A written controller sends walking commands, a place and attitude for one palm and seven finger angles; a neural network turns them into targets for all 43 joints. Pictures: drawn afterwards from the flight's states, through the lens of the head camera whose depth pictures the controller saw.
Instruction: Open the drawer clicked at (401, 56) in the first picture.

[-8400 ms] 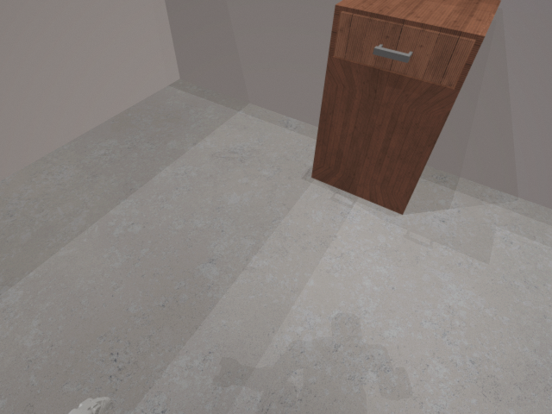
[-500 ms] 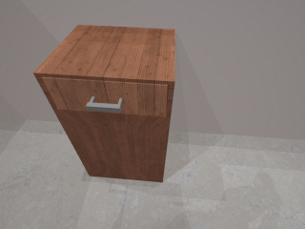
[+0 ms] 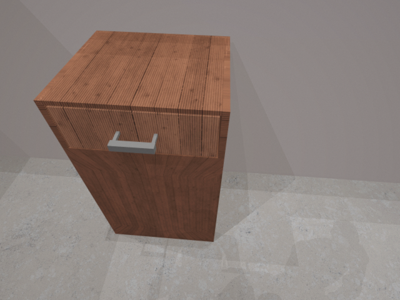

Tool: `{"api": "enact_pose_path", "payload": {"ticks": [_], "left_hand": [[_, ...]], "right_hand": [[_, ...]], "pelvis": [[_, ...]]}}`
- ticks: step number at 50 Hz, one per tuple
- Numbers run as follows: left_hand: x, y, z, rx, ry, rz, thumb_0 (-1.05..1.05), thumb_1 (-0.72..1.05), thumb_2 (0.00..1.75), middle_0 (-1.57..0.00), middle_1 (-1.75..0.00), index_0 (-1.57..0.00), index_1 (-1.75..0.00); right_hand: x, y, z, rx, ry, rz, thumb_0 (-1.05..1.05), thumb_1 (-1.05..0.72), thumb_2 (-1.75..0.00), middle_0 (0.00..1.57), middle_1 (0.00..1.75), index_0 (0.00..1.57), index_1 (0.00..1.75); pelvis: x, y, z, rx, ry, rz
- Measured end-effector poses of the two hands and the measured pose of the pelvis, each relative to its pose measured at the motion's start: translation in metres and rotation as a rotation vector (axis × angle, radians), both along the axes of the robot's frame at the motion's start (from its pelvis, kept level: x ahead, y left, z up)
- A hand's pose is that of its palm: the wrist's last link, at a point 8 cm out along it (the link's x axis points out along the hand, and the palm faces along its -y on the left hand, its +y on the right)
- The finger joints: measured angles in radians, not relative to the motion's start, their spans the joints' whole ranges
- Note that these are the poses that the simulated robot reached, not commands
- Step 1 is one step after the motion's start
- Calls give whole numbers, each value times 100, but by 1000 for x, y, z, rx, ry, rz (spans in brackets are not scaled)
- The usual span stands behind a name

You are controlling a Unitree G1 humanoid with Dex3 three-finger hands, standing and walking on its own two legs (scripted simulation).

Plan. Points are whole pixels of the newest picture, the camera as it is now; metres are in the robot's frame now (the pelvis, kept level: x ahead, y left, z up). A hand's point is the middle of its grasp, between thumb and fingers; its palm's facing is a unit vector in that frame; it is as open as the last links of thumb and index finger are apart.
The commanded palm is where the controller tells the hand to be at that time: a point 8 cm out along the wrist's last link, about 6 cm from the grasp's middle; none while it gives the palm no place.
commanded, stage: raise the hand with hooked fingers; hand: left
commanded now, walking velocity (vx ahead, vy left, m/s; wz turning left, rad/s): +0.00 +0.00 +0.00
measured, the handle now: (134, 141) +0.51 +0.23 -0.01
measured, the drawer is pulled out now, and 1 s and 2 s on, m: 0.00 0.00 0.00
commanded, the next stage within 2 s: move the hooked fingers above the handle in 1.84 s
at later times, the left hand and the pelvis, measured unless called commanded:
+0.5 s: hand out of the picture +0.13 +0.20 -0.06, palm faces -0.07 -0.16 -0.98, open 9.4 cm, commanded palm +0.15 +0.20 +0.02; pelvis +0.00 -0.03 -0.04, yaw +1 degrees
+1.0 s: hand (112, 214) +0.26 +0.19 +0.05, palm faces +0.16 -0.10 -0.98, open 12.4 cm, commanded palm +0.23 +0.20 +0.09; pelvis -0.01 -0.02 -0.02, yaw -4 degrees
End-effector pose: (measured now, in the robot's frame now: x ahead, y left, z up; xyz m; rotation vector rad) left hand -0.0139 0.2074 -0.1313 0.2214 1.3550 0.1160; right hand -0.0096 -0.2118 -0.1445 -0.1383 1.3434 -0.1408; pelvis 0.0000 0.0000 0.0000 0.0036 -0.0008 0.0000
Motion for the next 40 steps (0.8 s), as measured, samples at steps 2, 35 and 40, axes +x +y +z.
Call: {"api": "enact_pose_path", "payload": {"ticks": [2, 35, 40], "left_hand": [[32, 25, 29, 133, -184, -41, 9, 96, 89, -20, -31, -21, -30], [211, -20, 191, 1063, -957, -856, 1, 20, 60, -26, -75, -27, -74], [216, -30, 181, 977, -889, -1018, 1, 9, 55, -27, -82, -27, -81]], "right_hand": [[20, -14, 5, -45, -149, -22, 4, -95, -90, 20, 30, 20, 30], [220, -6, 24, 131, -554, 277, 1, -91, -90, 20, 30, 20, 30], [175, -34, 20, 80, -462, 170, 1, -90, -90, 20, 30, 20, 30]], "pelvis": [[2, 1, -2, 10, 8, -1], [-9, -38, -30, 42, 142, 13], [-6, -39, -21, 55, 123, -76]]}}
